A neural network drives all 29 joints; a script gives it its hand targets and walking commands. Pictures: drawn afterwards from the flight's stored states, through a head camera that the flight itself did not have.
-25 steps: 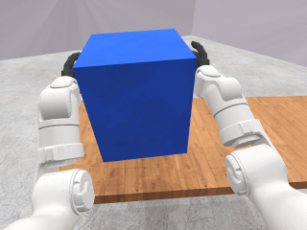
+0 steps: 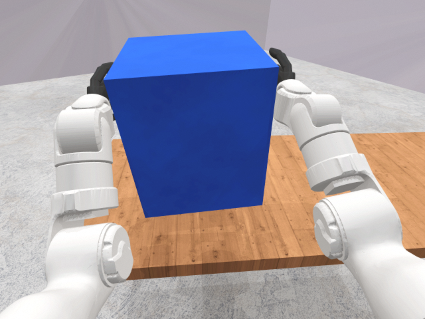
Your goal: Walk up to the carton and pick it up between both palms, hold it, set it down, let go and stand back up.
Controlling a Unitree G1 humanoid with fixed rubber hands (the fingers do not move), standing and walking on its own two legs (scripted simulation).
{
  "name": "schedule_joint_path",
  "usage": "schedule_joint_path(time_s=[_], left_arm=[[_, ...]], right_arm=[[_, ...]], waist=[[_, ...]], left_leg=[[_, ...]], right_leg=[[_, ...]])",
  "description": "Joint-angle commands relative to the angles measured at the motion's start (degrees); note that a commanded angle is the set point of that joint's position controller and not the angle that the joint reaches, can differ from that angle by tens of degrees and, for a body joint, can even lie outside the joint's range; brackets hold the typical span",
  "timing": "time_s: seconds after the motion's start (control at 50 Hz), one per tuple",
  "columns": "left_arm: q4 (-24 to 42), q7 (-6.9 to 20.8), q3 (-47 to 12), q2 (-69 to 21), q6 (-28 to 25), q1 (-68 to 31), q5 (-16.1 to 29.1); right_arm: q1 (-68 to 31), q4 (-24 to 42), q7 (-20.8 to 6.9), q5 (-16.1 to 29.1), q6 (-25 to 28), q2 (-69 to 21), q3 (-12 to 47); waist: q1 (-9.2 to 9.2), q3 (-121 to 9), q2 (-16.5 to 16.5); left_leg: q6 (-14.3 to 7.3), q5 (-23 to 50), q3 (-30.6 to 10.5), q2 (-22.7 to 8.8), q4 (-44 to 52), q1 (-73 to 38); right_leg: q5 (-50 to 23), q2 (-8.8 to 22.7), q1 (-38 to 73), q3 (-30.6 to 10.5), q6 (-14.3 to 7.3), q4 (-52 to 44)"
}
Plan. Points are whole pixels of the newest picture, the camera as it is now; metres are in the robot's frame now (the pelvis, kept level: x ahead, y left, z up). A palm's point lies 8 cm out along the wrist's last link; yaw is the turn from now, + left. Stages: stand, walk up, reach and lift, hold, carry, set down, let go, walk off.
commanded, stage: hold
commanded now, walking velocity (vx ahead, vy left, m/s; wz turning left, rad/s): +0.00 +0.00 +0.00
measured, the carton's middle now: (196, 122) +0.37 +0.00 +0.27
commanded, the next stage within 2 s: set down in 1.06 s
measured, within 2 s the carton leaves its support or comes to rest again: neither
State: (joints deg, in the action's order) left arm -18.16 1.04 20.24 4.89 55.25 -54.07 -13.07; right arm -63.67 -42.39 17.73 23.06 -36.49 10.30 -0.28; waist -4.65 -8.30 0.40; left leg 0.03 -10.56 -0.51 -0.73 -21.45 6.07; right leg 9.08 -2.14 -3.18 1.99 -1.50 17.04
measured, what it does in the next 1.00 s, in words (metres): stands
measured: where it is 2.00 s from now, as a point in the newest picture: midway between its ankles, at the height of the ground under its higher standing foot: outside the picture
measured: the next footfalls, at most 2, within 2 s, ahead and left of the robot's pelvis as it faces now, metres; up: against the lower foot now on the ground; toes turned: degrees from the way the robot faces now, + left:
none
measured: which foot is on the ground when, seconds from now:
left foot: down 0.00-1.00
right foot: down 0.00-1.00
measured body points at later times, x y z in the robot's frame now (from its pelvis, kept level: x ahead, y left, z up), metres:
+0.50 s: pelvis +0.00 -0.01 +0.00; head -0.10 +0.01 +0.44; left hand +0.37 +0.16 +0.30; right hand +0.38 -0.15 +0.32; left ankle +0.02 +0.12 -0.75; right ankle +0.01 -0.10 -0.75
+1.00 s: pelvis +0.01 +0.00 +0.00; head -0.08 +0.01 +0.44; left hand +0.39 +0.17 +0.30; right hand +0.39 -0.14 +0.31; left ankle +0.02 +0.12 -0.75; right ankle +0.01 -0.10 -0.75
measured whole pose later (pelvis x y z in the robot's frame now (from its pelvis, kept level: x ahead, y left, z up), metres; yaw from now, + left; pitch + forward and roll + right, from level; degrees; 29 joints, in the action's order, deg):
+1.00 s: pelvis +0.01 +0.00 +0.00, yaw +1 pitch -4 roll -1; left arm -24.6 0.4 18.9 6.7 51.0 -55.0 -11.5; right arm -63.4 -46.6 17.5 23.1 -33.4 10.0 1.1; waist -4.8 -9.1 0.7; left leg 0.4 -11.2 -2.6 -0.7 -22.3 6.8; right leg 9.3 -2.9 -2.6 2.3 -1.8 16.0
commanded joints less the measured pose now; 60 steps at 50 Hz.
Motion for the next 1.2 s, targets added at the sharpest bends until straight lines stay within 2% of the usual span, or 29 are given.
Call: schedule_joint_path(time_s=[0.0, 0.06, 0.1, 0.18, 0.2, 0.22, 0.3, 0.32, 0.36, 0.4, 0.44, 0.54, 0.68, 0.7, 0.72, 0.74, 0.8, 0.84, 0.86, 0.9, 0.96, 0.98, 1.0, 1.04, 1.06, 1.08, 1.1, 1.16, 1.18], left_arm=[[5.6, 6.6, -21.3, -30.9, -6.9, -46.6, 10.3], [4.2, 6.9, -21.5, -30.5, -7.7, -47.6, 10.8], [4.7, 7.2, -22.8, -31.5, -8.1, -46.5, 11.6], [4.0, 7.6, -21.3, -31.5, -8.8, -45.8, 12.0], [3.5, 7.6, -21.4, -31.8, -8.7, -46.5, 11.8], [3.0, 7.7, -21.2, -31.7, -8.8, -46.3, 10.9], [2.9, 7.7, -20.1, -31.6, -9.5, -46.0, 10.7], [3.3, 7.7, -21.2, -31.5, -9.6, -46.4, 11.1], [3.7, 7.7, -20.1, -31.8, -9.8, -47.3, 10.5], [3.6, 7.5, -21.4, -32.1, -9.6, -45.9, 10.8], [4.8, 7.5, -21.1, -31.2, -9.9, -46.7, 11.5], [1.8, 7.7, -19.8, -31.0, -10.1, -48.6, 10.6], [1.1, 6.3, -20.1, -31.8, -10.9, -50.5, 11.0], [-0.3, 6.1, -20.3, -31.9, -11.1, -50.6, 11.2], [-0.6, 5.9, -20.6, -31.8, -11.2, -50.4, 11.4], [-0.5, 6.0, -20.0, -32.2, -11.1, -49.6, 10.9], [-0.6, 6.1, -20.3, -32.3, -11.0, -48.7, 11.1], [-1.2, 6.1, -20.3, -32.7, -10.9, -48.5, 11.3], [-0.1, 6.1, -21.8, -33.6, -10.8, -48.3, 11.6], [2.2, 6.1, -22.5, -34.9, -10.8, -47.7, 11.9], [6.4, 6.3, -22.4, -33.2, -10.8, -45.7, 12.2], [7.2, 6.4, -23.1, -34.1, -10.3, -44.5, 11.6], [8.1, 6.6, -23.0, -33.6, -9.7, -45.6, 10.9], [8.1, 7.1, -23.0, -33.7, -8.8, -43.1, 10.6], [12.9, 7.3, -24.0, -35.4, -8.7, -44.0, 12.3], [13.5, 7.0, -24.3, -35.2, -8.5, -44.9, 13.2], [15.0, 6.7, -25.4, -36.6, -8.2, -45.6, 13.6], [16.6, 6.2, -26.4, -35.5, -7.8, -44.2, 12.6], [12.1, 6.5, -24.0, -33.8, -7.7, -44.2, 11.7]], right_arm=[[-40.5, 14.6, -9.1, 9.4, 0.0, -35.8, 12.1], [-42.2, 14.2, -9.2, 9.4, 0.6, -36.8, 11.2], [-42.3, 16.0, -8.8, 8.9, 1.1, -36.8, 11.7], [-43.6, 17.0, -8.0, 9.6, 1.2, -38.8, 13.8], [-43.0, 16.7, -7.7, 9.3, 1.2, -38.6, 13.7], [-43.6, 16.5, -7.6, 9.9, 1.5, -38.9, 13.1], [-44.2, 16.1, -8.2, 9.8, 1.8, -40.0, 13.0], [-44.0, 15.7, -8.4, 9.2, 1.9, -39.2, 13.1], [-44.5, 16.6, -8.2, 9.3, 1.9, -40.1, 12.9], [-44.1, 17.7, -7.9, 9.4, 1.9, -39.9, 13.6], [-42.8, 16.1, -8.1, 9.6, 1.5, -39.8, 13.4], [-43.9, 13.8, -9.0, 8.7, 1.8, -40.7, 11.2], [-45.1, 11.5, -9.8, 8.0, 2.9, -39.5, 10.6], [-45.4, 11.1, -9.9, 7.9, 3.1, -39.2, 9.9], [-44.9, 9.0, -9.9, 7.5, 3.0, -38.4, 9.8], [-43.7, 9.7, -10.0, 7.3, 3.1, -38.0, 8.7], [-44.4, 9.4, -10.1, 7.6, 3.3, -37.4, 9.7], [-45.2, 10.4, -9.9, 8.1, 3.6, -38.9, 10.6], [-44.9, 11.4, -9.7, 8.4, 3.6, -38.1, 9.7], [-43.9, 13.5, -9.3, 9.0, 3.8, -38.8, 12.0], [-42.7, 17.3, -8.4, 11.0, 3.1, -39.3, 14.2], [-41.3, 18.0, -8.2, 11.6, 2.8, -39.3, 14.4], [-41.4, 19.3, -7.8, 11.7, 2.2, -39.0, 14.8], [-40.5, 20.3, -7.3, 11.9, 1.4, -40.0, 16.4], [-42.5, 24.9, -7.3, 11.8, 1.8, -39.0, 16.9], [-44.8, 26.0, -7.4, 12.6, 2.2, -39.7, 17.3], [-44.4, 27.5, -7.4, 13.0, 2.0, -40.1, 17.5], [-44.3, 27.3, -7.8, 12.5, 1.9, -39.0, 17.8], [-44.0, 23.7, -8.0, 11.3, 2.0, -37.0, 16.5]], waist=[[0.01, -19.5, -2.7], [-0.5, -17.7, -3.1], [-1.12, -19.7, -4.5], [-0.31, -20.7, -1.4], [-1.41, -20.6, -2.3], [-0.24, -18.9, -3.4], [0.47, -18.5, -2.5], [-0.46, -19.4, -2.7], [0.55, -18.7, -2.0], [-0.5, -19.3, -2.8], [0.07, -20.1, -2.2], [0.96, -17.2, -2.3], [0.65, -19.3, -3.5], [-0.22, -19.4, -2.4], [-0.92, -18.3, -4.0], [-0.42, -17.1, -3.7], [-0.56, -18.6, -5.5], [-0.08, -19.4, -4.2], [-1.5, -20.4, -5.6], [-1.17, -21.9, -5.4], [-1.19, -25.4, -2.2], [-1.29, -23.3, -4.0], [-1.72, -23.3, -3.6], [-0.55, -20.9, -3.3], [-1.33, -23.1, -2.6], [-0.58, -24.0, -3.0], [-1.16, -26.3, -3.0], [-1.42, -23.7, -2.9], [-1.03, -18.9, -2.2]], left_leg=[[2.6, 9.7, -1.1, 2.1, 2.2, -3.3], [2.1, 8.0, -1.1, 1.8, 3.0, -1.5], [2.9, 11.1, -1.0, 2.2, 1.9, -2.9], [2.4, 12.6, -1.5, 2.4, 1.4, -3.2], [2.6, 12.2, -1.1, 3.1, 1.6, -2.7], [2.9, 10.8, -1.2, 2.6, 1.4, -1.7], [1.9, 9.6, -1.3, 2.4, 1.8, -2.3], [2.2, 11.0, -1.2, 2.9, 1.6, -4.0], [2.0, 11.1, -1.0, 2.7, 1.6, -3.2], [3.0, 12.6, -1.3, 2.9, 0.8, -4.6], [2.4, 11.4, -1.3, 2.7, 1.3, -4.0], [1.3, 6.7, -0.9, 2.6, 2.9, -1.8], [2.1, 6.9, -1.5, 1.7, 3.0, -2.4], [2.3, 6.5, -1.4, 2.1, 2.4, -2.7], [2.3, 6.7, -1.7, 2.2, 2.5, -3.0], [2.4, 6.3, -1.6, 1.9, 2.6, -1.8], [3.2, 8.5, -1.4, 1.7, 2.6, -2.1], [2.9, 10.8, -1.8, 1.8, 2.0, -2.3], [3.1, 12.3, -1.7, 1.5, 1.7, -4.1], [3.8, 16.4, -2.0, 2.0, 0.5, -4.5], [3.0, 20.4, -2.0, 2.7, -1.1, -7.9], [3.6, 20.4, -2.2, 2.6, -1.5, -7.6], [3.8, 19.8, -2.3, 2.9, -1.1, -7.5], [3.5, 20.3, -1.9, 2.9, -0.5, -6.6], [2.9, 21.0, -2.8, 4.2, -1.7, -8.4], [2.9, 22.1, -2.7, 3.7, -1.8, -7.8], [3.0, 21.3, -2.4, 4.3, -1.8, -7.7], [3.6, 22.3, -2.0, 3.4, -1.4, -8.3], [3.9, 18.7, -1.9, 3.2, -0.5, -7.2]], right_leg=[[-8.5, -2.3, 4.6, -0.8, 3.7, -1.3], [-7.5, -1.9, 5.0, -1.4, 3.7, -1.4], [-10.6, -1.9, 6.1, -1.5, 3.6, -1.1], [-16.0, -1.3, 7.6, -2.7, 4.9, -0.8], [-17.0, -1.5, 9.0, -2.6, 4.8, -0.9], [-14.8, -1.4, 7.8, -2.4, 4.7, -1.0], [-13.4, -0.8, 6.2, -2.7, 4.9, -1.4], [-13.3, -1.3, 6.5, -2.1, 4.9, -1.3], [-12.4, -1.7, 5.8, -2.2, 4.7, -1.6], [-14.5, -1.1, 6.5, -2.6, 5.1, -1.5], [-14.5, -0.8, 6.2, -2.8, 5.2, -1.3], [-5.7, -1.2, 3.6, -1.7, 4.7, -2.3], [-5.1, -1.8, 4.5, -1.3, 3.9, -1.9], [-3.6, -1.4, 3.0, -1.6, 4.0, -2.1], [-4.4, -1.5, 3.2, -1.8, 3.7, -2.5], [-4.0, -1.6, 2.0, -1.4, 3.7, -2.5], [-6.3, -1.7, 4.4, -1.0, 3.3, -1.6], [-7.7, -1.7, 5.3, -1.5, 3.3, -1.7], [-9.2, -1.9, 5.2, -1.4, 2.9, -1.5], [-14.0, -2.5, 6.9, -1.8, 3.3, -0.7], [-23.0, -2.0, 9.5, -2.4, 4.7, -0.1], [-24.5, -1.4, 8.9, -2.5, 5.0, 0.0], [-24.2, -1.7, 9.9, -2.3, 5.6, -0.3], [-23.9, -1.7, 8.9, -2.9, 5.2, -0.3], [-25.1, -2.3, 10.1, -2.1, 4.4, 0.1], [-26.3, -1.8, 10.4, -2.6, 4.1, 0.4], [-28.2, -2.0, 9.9, -2.7, 4.3, 0.6], [-27.7, -2.3, 9.3, -2.4, 4.2, 0.3], [-23.0, -1.9, 7.4, -1.9, 4.6, -0.3]])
